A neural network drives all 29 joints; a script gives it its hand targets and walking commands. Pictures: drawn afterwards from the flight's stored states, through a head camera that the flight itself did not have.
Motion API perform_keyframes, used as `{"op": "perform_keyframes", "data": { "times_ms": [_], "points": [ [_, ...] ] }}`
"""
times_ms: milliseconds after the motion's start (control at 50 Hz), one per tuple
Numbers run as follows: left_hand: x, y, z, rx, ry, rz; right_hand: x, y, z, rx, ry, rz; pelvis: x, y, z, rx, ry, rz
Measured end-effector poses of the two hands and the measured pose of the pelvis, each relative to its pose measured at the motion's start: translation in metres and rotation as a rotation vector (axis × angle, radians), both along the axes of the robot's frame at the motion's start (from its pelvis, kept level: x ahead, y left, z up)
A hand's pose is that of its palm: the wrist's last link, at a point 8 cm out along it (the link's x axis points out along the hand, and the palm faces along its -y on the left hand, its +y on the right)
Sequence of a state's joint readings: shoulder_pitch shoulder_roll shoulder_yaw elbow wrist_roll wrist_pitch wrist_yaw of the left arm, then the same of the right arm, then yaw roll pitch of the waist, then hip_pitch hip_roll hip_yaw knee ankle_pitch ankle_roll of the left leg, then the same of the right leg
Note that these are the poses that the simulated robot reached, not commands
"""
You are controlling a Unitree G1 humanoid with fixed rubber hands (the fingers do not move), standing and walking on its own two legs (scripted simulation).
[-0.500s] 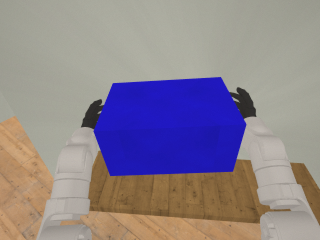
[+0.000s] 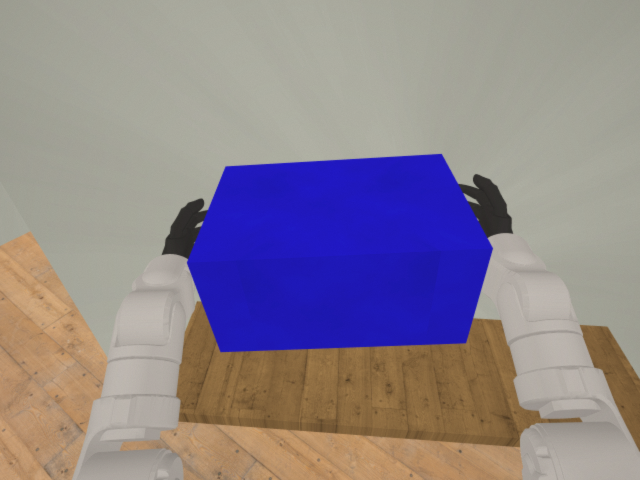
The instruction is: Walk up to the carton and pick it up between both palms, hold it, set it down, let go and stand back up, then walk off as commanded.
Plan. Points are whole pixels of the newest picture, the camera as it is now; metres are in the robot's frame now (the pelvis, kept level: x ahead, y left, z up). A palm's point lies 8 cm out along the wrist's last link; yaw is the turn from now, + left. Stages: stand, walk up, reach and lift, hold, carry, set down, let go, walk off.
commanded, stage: set down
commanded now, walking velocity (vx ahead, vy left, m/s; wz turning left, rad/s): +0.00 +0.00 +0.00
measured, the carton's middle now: (336, 248) +0.37 -0.01 +0.15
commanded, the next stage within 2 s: none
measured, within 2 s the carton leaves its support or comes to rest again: neither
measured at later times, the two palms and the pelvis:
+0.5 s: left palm (193, 272) +0.37 +0.17 +0.11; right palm (480, 262) +0.38 -0.21 +0.12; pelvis +0.00 +0.00 +0.00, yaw +0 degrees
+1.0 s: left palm (202, 287) +0.38 +0.17 +0.08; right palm (473, 277) +0.38 -0.21 +0.08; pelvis +0.03 +0.00 +0.00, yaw +0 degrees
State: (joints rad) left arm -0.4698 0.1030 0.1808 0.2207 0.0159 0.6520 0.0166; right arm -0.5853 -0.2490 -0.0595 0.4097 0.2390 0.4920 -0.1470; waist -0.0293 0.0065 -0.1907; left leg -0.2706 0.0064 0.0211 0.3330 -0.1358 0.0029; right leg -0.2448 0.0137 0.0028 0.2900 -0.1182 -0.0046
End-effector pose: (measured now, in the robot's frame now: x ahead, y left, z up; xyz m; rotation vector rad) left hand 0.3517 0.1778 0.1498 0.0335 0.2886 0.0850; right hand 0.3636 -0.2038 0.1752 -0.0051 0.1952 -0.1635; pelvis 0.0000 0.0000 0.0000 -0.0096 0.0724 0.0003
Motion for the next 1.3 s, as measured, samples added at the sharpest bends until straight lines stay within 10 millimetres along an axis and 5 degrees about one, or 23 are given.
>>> {"op": "perform_keyframes", "data": {
  "times_ms": [260, 540, 780, 940, 1300],
  "points": [
    [0.004, -0.001, 0.005, 0.010, -0.086, 0.001, 0.004, -0.002, 0.007, -0.029, -0.086, 0.012, 0.000, 0.000, 0.000, 0.000, 0.000, 0.000],
    [0.020, -0.007, -0.040, 0.007, -0.045, 0.003, 0.014, -0.008, -0.060, -0.041, -0.049, 0.008, 0.003, -0.001, 0.000, 0.001, 0.001, 0.000],
    [0.034, -0.012, -0.051, -0.006, -0.060, -0.005, 0.022, -0.014, -0.071, -0.010, -0.066, -0.015, 0.018, -0.001, 0.001, 0.001, 0.021, 0.000],
    [0.027, -0.009, -0.072, -0.010, -0.023, 0.014, 0.021, -0.010, -0.089, -0.004, -0.031, 0.000, 0.026, 0.000, 0.001, 0.000, 0.031, 0.000],
    [0.019, -0.012, -0.081, -0.016, -0.039, 0.044, 0.021, -0.014, -0.100, -0.045, -0.044, 0.043, 0.027, 0.000, 0.001, 0.000, 0.033, 0.000]
  ]
}}
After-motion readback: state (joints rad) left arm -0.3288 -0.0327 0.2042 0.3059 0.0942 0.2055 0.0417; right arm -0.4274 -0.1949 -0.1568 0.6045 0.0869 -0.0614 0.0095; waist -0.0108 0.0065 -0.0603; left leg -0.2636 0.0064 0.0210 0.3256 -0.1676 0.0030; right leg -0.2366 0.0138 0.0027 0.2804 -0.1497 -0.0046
